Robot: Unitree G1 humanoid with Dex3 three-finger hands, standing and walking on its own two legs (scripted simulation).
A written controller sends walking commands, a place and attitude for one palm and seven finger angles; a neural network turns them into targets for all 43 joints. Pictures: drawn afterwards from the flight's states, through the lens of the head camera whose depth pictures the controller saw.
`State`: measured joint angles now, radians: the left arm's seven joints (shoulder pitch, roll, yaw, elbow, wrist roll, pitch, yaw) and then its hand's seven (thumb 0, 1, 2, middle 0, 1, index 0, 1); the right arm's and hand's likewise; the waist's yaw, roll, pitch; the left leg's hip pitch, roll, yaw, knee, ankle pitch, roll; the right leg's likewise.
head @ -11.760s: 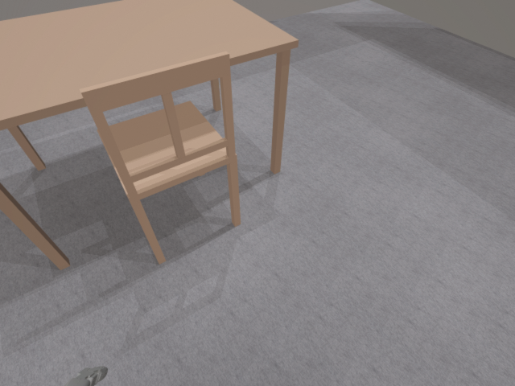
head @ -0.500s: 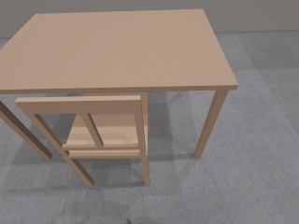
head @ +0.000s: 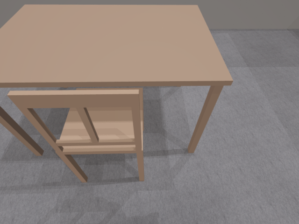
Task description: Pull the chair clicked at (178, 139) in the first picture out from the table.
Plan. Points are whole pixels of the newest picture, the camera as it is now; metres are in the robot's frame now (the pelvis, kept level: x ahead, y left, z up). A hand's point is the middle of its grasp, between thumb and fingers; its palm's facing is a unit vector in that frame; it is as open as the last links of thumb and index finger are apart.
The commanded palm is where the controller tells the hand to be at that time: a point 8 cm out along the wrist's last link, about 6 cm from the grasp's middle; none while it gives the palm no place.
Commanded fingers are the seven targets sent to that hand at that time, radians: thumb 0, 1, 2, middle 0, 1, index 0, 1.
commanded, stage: come to a stop and stand still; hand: left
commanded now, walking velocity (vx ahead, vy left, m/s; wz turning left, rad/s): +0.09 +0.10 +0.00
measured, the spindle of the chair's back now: (89, 125) +0.47 +0.27 -0.12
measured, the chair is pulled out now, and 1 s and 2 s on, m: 0.00 0.00 0.00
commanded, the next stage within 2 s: look again from close up in 0.34 s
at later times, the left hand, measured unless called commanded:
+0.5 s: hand out of the picture -0.01 +0.18 -0.18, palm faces +0.04 -0.98 -0.21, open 7.3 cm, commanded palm none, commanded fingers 0.00 0.90 0.90 -0.20 -0.30 -0.20 -0.30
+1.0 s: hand out of the picture -0.01 +0.24 -0.18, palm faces +0.01 -0.97 -0.22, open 7.4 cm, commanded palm none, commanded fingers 0.00 0.90 0.90 -0.20 -0.30 -0.20 -0.30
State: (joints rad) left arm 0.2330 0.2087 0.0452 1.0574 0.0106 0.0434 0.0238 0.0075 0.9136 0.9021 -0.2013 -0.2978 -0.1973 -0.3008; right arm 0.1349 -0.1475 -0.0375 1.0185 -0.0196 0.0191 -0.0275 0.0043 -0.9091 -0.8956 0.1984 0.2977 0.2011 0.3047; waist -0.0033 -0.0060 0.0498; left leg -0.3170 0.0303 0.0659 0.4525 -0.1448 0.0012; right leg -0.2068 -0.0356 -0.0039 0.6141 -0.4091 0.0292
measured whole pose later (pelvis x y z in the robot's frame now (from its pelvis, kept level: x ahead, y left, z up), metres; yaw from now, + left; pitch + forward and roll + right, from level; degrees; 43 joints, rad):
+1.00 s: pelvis -0.04 +0.05 +0.00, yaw +0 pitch -2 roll -1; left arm 0.30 0.21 0.00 0.97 0.02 0.02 0.03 0.01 0.91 0.90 -0.20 -0.30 -0.20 -0.30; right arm 0.19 -0.18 -0.01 0.97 -0.02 0.01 0.00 0.01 -0.90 -0.90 0.20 0.30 0.20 0.30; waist 0.00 -0.01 0.03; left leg -0.31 -0.03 0.07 0.53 -0.20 0.07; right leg -0.19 -0.07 0.01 0.51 -0.30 0.06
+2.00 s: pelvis -0.04 +0.01 +0.00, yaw -1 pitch -1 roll +0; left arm 0.32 0.13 0.01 1.08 0.02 -0.01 0.04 0.01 0.91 0.90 -0.20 -0.30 -0.20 -0.30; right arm 0.27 -0.14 -0.01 1.12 -0.01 0.01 -0.01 0.01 -0.91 -0.90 0.20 0.30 0.20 0.30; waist -0.02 0.00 0.05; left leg -0.29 0.01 0.06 0.46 -0.16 0.02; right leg -0.19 -0.03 0.00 0.47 -0.27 0.03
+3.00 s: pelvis +0.05 +0.04 +0.00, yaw +3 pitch +1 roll +1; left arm 0.23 0.17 0.04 1.04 0.01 0.01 0.03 0.01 0.91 0.90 -0.20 -0.30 -0.20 -0.30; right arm 0.33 -0.15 0.00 1.08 -0.02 -0.03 -0.04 0.00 -0.91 -0.90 0.19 0.30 0.20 0.30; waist -0.02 -0.02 0.07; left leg -0.17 -0.05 0.09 0.43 -0.27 0.06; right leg -0.42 -0.05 -0.05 0.97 -0.39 0.02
